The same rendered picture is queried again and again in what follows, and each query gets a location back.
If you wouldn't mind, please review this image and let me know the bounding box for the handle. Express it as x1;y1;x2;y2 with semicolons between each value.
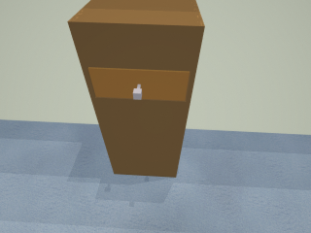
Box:
133;84;142;100

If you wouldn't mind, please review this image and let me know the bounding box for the drawer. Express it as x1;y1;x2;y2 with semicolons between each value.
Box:
88;67;190;101

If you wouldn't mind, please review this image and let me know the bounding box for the cabinet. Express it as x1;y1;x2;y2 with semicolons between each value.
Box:
67;0;205;178

